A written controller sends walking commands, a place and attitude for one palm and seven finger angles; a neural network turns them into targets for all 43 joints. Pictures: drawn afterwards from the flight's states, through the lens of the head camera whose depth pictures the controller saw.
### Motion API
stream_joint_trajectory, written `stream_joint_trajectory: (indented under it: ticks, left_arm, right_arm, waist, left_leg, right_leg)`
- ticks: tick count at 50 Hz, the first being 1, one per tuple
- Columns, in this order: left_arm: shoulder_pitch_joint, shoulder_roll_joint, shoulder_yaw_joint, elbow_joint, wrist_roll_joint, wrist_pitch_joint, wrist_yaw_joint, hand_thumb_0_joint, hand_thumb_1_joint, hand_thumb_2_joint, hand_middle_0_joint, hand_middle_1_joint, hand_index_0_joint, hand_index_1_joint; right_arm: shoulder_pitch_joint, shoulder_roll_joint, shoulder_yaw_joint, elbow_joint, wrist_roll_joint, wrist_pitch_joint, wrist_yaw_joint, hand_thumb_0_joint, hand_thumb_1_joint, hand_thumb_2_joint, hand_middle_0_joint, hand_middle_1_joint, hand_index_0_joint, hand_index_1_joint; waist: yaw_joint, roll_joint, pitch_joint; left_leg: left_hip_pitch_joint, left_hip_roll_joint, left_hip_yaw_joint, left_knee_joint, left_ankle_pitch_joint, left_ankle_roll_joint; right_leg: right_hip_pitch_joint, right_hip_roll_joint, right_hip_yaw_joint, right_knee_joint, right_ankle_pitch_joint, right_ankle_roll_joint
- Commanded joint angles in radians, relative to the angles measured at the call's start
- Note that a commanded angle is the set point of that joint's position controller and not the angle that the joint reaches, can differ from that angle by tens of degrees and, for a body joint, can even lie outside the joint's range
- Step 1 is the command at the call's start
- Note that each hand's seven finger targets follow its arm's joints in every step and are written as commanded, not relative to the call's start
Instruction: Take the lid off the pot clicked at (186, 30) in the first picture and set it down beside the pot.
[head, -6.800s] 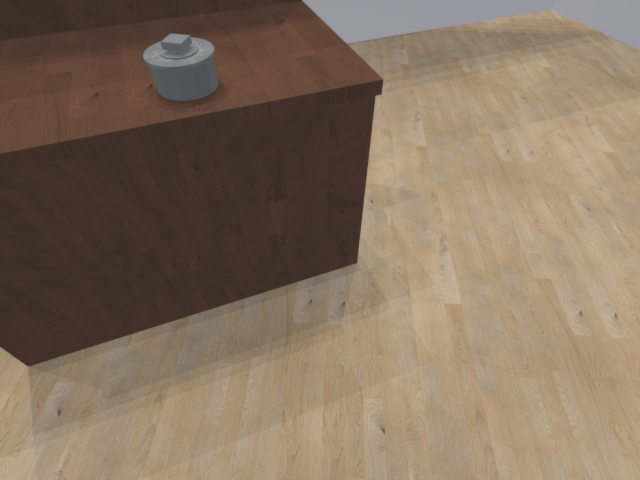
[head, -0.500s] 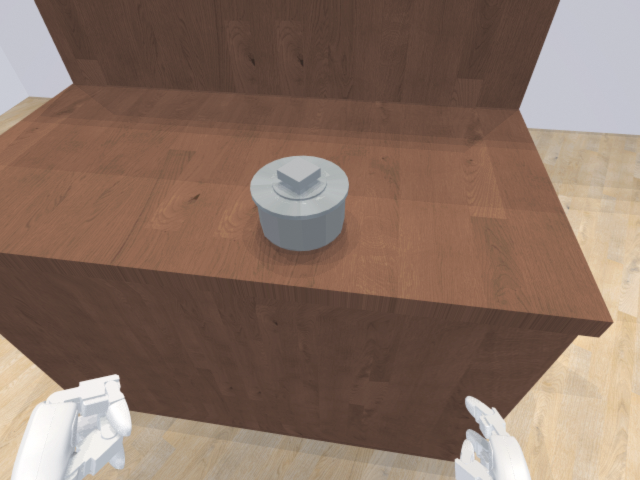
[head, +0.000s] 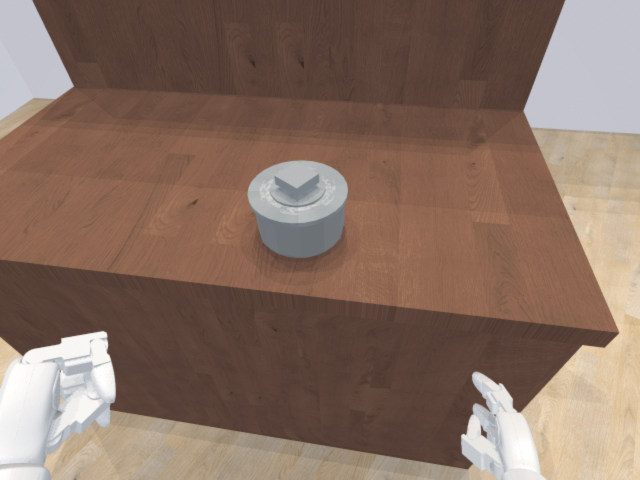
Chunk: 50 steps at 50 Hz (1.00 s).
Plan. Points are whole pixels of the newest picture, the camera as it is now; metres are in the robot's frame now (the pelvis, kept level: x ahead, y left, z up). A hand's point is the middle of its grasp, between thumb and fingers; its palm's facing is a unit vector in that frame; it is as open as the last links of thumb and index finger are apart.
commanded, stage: raise the hand higher, near the body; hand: left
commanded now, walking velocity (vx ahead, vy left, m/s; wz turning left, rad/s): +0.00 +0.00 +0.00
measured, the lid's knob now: (297, 179) +0.50 +0.11 +0.12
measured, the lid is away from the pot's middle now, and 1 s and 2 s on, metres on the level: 0.00 0.00 0.00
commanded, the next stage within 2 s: reach forward and open the fingers in 0.24 s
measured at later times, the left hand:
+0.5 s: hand (96, 341) +0.19 +0.25 +0.15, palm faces +0.24 -0.30 -0.92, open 3.0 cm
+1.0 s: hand (75, 328) +0.20 +0.27 +0.15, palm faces -0.18 +0.00 -0.98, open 6.0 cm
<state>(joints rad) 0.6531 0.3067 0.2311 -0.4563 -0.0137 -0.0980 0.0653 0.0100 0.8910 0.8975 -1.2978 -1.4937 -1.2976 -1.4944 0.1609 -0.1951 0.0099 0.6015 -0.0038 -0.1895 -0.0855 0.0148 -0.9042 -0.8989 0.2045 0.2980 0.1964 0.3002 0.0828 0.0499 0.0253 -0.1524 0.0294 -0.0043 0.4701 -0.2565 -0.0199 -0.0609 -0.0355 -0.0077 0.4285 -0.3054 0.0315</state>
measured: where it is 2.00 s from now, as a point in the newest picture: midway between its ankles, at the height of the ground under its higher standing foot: outside the picture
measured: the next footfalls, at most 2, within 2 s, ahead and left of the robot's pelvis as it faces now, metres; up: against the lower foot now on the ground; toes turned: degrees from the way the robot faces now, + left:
none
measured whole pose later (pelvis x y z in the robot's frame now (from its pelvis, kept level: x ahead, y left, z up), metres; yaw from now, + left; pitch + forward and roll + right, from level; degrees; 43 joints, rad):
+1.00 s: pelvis -0.03 +0.01 +0.00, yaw +2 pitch -1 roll -1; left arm 0.13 0.74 0.16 -0.34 0.67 0.00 -0.39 0.00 0.10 1.39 -1.04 -0.63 -1.04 -0.63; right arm 0.12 -0.28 0.02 0.55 0.04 0.03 -0.02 0.01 -0.91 -0.90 0.20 0.30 0.20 0.30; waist 0.08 0.14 0.02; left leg -0.27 0.01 -0.04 0.47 -0.18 -0.01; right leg -0.17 -0.06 -0.04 0.44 -0.26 0.04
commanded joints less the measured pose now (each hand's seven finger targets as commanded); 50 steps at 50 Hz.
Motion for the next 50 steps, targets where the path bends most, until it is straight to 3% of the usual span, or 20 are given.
stream_joint_trajectory:
  ticks: [1,3,8,12,17,18,19,20,22,24,26,32,36,39,40,42,44,46,48,50]
  left_arm:
    - [-0.058,0.145,0.124,-0.255,-0.009,-0.065,0.020,0.000,0.900,0.900,-1.300,-1.500,-1.300,-1.500]
    - [-0.053,0.150,0.139,-0.218,-0.011,-0.061,0.023,0.000,0.900,0.900,-1.300,-1.500,-1.300,-1.500]
    - [-0.103,0.163,0.152,-0.262,-0.015,-0.072,0.023,0.000,0.900,0.900,-1.300,-1.500,-1.300,-1.500]
    - [-0.109,0.162,0.166,-0.250,-0.021,-0.075,0.024,0.000,0.900,0.900,-1.300,-1.500,-1.300,-1.500]
    - [-0.154,0.181,0.194,-0.264,-0.024,-0.091,0.027,0.000,0.900,0.900,-1.300,-1.500,-1.300,-1.500]
    - [-0.189,0.420,0.166,-0.318,0.391,0.012,0.065,0.000,0.867,0.921,-1.291,-1.465,-1.291,-1.465]
    - [-0.202,0.298,0.130,-0.353,0.391,0.062,0.078,0.000,0.834,0.942,-1.281,-1.429,-1.281,-1.429]
    - [-0.180,0.353,0.143,-0.346,0.493,0.106,0.088,0.000,0.801,0.963,-1.273,-1.394,-1.273,-1.394]
    - [-0.094,0.402,0.156,-0.325,0.618,0.177,0.078,0.000,0.736,1.005,-1.256,-1.323,-1.256,-1.323]
    - [-0.152,0.467,0.153,-0.330,0.702,0.222,0.046,0.000,0.671,1.047,-1.239,-1.252,-1.239,-1.252]
    - [-0.212,0.517,0.144,-0.307,0.735,0.245,-0.011,0.000,0.605,1.089,-1.222,-1.181,-1.222,-1.181]
    - [-0.331,0.601,0.127,-0.207,0.711,0.218,-0.199,0.000,0.405,1.215,-1.162,-0.968,-1.162,-0.968]
    - [-0.493,0.664,0.129,-0.116,0.708,0.189,-0.305,0.000,0.272,1.299,-1.116,-0.826,-1.116,-0.826]
    - [-0.578,0.689,0.126,-0.105,0.700,0.154,-0.362,0.000,0.176,1.362,-1.078,-0.720,-1.078,-0.720]
    - [-0.557,0.689,0.133,-0.119,0.701,0.153,-0.376,0.000,0.145,1.383,-1.065,-0.684,-1.065,-0.684]
    - [-0.603,0.694,0.137,-0.076,0.689,0.128,-0.399,0.000,0.083,1.425,-1.039,-0.613,-1.039,-0.613]
    - [-0.625,0.688,0.135,-0.011,0.683,0.119,-0.410,0.000,0.024,1.444,-1.012,-0.542,-1.012,-0.542]
    - [-0.688,0.678,0.120,-0.008,0.680,0.107,-0.417,0.000,-0.035,1.458,-0.985,-0.471,-0.985,-0.471]
    - [-0.743,0.685,0.112,-0.059,0.677,0.089,-0.414,0.000,-0.093,1.472,-0.958,-0.400,-0.958,-0.400]
    - [-0.731,0.675,0.113,-0.033,0.691,0.100,-0.401,0.000,-0.151,1.486,-0.932,-0.329,-0.932,-0.329]
  right_arm:
    - [-0.119,-0.085,-0.028,-0.172,0.002,-0.050,-0.001,0.000,-0.900,-0.900,0.200,0.300,0.200,0.300]
    - [-0.118,-0.085,-0.032,-0.163,0.000,-0.045,-0.002,0.000,-0.900,-0.900,0.200,0.300,0.200,0.300]
    - [-0.124,-0.087,-0.029,-0.164,-0.001,-0.040,-0.002,0.000,-0.900,-0.900,0.200,0.300,0.200,0.300]
    - [-0.125,-0.087,-0.031,-0.161,0.002,-0.036,0.001,0.000,-0.900,-0.900,0.200,0.300,0.200,0.300]
    - [-0.125,-0.088,-0.032,-0.155,0.002,-0.038,0.002,0.000,-0.900,-0.900,0.200,0.300,0.200,0.300]
    - [-0.130,-0.182,-0.021,-0.176,-0.032,0.040,0.025,0.000,-0.900,-0.900,0.200,0.300,0.200,0.300]
    - [-0.162,-0.137,-0.026,-0.222,-0.023,0.079,0.042,0.000,-0.900,-0.900,0.200,0.300,0.200,0.300]
    - [-0.172,-0.141,-0.035,-0.224,-0.008,0.105,0.056,0.000,-0.900,-0.900,0.200,0.300,0.200,0.300]
    - [-0.178,-0.160,-0.038,-0.244,-0.009,0.170,0.076,0.000,-0.900,-0.900,0.200,0.300,0.200,0.300]
    - [-0.203,-0.179,-0.037,-0.261,0.000,0.216,0.087,0.000,-0.900,-0.900,0.200,0.300,0.200,0.300]
    - [-0.217,-0.179,-0.034,-0.264,0.018,0.227,0.087,0.000,-0.900,-0.900,0.200,0.300,0.200,0.300]
    - [-0.200,-0.183,-0.040,-0.241,0.047,0.200,0.071,0.000,-0.900,-0.900,0.200,0.300,0.200,0.300]
    - [-0.180,-0.184,-0.029,-0.222,0.046,0.190,0.053,0.000,-0.900,-0.900,0.200,0.300,0.200,0.300]
    - [-0.189,-0.181,-0.030,-0.224,0.042,0.175,0.046,0.000,-0.900,-0.900,0.200,0.300,0.200,0.300]
    - [-0.213,-0.180,-0.032,-0.235,0.046,0.163,0.055,0.000,-0.900,-0.900,0.200,0.300,0.200,0.300]
    - [-0.178,-0.178,-0.031,-0.225,0.041,0.170,0.056,0.000,-0.900,-0.900,0.200,0.300,0.200,0.300]
    - [-0.175,-0.183,-0.028,-0.223,0.042,0.174,0.057,0.000,-0.900,-0.900,0.200,0.300,0.200,0.300]
    - [-0.173,-0.184,-0.027,-0.220,0.041,0.176,0.064,0.000,-0.900,-0.900,0.200,0.300,0.200,0.300]
    - [-0.195,-0.182,-0.030,-0.232,0.040,0.166,0.063,0.000,-0.900,-0.900,0.200,0.300,0.200,0.300]
    - [-0.196,-0.181,-0.033,-0.236,0.045,0.152,0.071,0.000,-0.900,-0.900,0.200,0.300,0.200,0.300]
  waist:
    - [-0.007,0.022,-0.062]
    - [-0.004,-0.017,-0.058]
    - [-0.005,0.016,-0.076]
    - [-0.005,-0.030,-0.070]
    - [-0.003,-0.001,-0.074]
    - [0.007,0.044,-0.086]
    - [0.013,0.063,-0.078]
    - [0.022,0.103,-0.080]
    - [0.038,0.059,-0.163]
    - [0.023,0.033,-0.191]
    - [0.012,0.009,-0.219]
    - [-0.005,-0.046,-0.241]
    - [-0.018,-0.055,-0.200]
    - [-0.008,-0.009,-0.201]
    - [-0.009,0.023,-0.216]
    - [-0.007,-0.022,-0.213]
    - [-0.005,-0.025,-0.174]
    - [-0.011,-0.019,-0.194]
    - [0.000,0.038,-0.217]
    - [-0.008,0.044,-0.226]
  left_leg:
    - [0.115,-0.023,0.045,-0.045,0.259,0.042]
    - [0.110,-0.022,0.043,-0.045,0.269,0.044]
    - [0.129,-0.023,0.048,-0.040,0.284,0.045]
    - [0.132,-0.018,0.048,-0.043,0.284,0.045]
    - [0.139,-0.019,0.050,-0.045,0.274,0.044]
    - [-0.031,-0.034,0.064,-0.018,0.318,0.033]
    - [-0.051,-0.032,0.071,-0.017,0.332,0.032]
    - [-0.044,-0.023,0.079,-0.005,0.322,0.025]
    - [-0.056,-0.024,0.078,0.015,0.333,0.026]
    - [-0.054,-0.026,0.061,0.026,0.318,0.030]
    - [-0.050,-0.034,0.048,0.031,0.277,0.037]
    - [-0.010,-0.058,0.025,0.035,0.310,0.056]
    - [-0.005,-0.073,0.016,0.015,0.286,0.062]
    - [0.027,-0.076,0.004,-0.007,0.291,0.061]
    - [0.050,-0.075,0.002,0.008,0.320,0.061]
    - [0.046,-0.076,0.005,-0.013,0.302,0.058]
    - [0.027,-0.078,0.010,-0.029,0.271,0.057]
    - [0.037,-0.081,0.011,-0.037,0.256,0.057]
    - [0.057,-0.080,0.009,-0.046,0.247,0.055]
    - [0.075,-0.077,0.001,-0.037,0.247,0.054]
  right_leg:
    - [-0.104,0.037,-0.056,-0.073,0.279,-0.029]
    - [-0.099,0.036,-0.061,-0.070,0.295,-0.026]
    - [-0.094,0.033,-0.057,-0.073,0.313,-0.026]
    - [-0.096,0.033,-0.060,-0.073,0.315,-0.025]
    - [-0.098,0.030,-0.057,-0.076,0.304,-0.026]
    - [-0.139,0.038,-0.066,0.011,0.318,-0.021]
    - [-0.145,0.032,-0.091,0.030,0.302,-0.037]
    - [-0.153,0.041,-0.068,0.027,0.289,-0.044]
    - [-0.126,0.041,-0.072,0.052,0.285,-0.048]
    - [-0.138,0.037,-0.060,0.051,0.286,-0.045]
    - [-0.144,0.034,-0.054,0.042,0.272,-0.038]
    - [-0.136,0.027,-0.049,0.019,0.388,-0.008]
    - [-0.156,0.035,-0.061,-0.014,0.346,-0.003]
    - [-0.152,0.038,-0.062,-0.030,0.316,-0.003]
    - [-0.144,0.045,-0.056,-0.023,0.346,-0.009]
    - [-0.138,0.042,-0.072,-0.038,0.311,-0.004]
    - [-0.156,0.045,-0.077,-0.054,0.277,-0.006]
    - [-0.149,0.050,-0.081,-0.061,0.251,-0.010]
    - [-0.140,0.049,-0.075,-0.060,0.227,-0.013]
    - [-0.146,0.063,-0.069,-0.052,0.217,-0.021]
